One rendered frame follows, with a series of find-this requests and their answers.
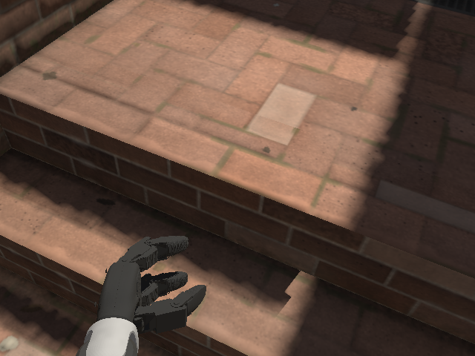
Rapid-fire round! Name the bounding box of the left robot hand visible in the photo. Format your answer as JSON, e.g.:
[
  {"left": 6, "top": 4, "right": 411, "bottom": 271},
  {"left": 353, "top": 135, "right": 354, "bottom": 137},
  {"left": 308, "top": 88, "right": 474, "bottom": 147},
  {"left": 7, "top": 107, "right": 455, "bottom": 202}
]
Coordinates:
[{"left": 94, "top": 236, "right": 206, "bottom": 334}]

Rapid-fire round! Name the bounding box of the left robot forearm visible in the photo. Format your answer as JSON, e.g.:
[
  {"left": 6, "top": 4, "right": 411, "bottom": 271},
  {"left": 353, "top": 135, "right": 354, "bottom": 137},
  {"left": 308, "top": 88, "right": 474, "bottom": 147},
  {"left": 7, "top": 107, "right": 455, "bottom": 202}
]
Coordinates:
[{"left": 76, "top": 317, "right": 139, "bottom": 356}]

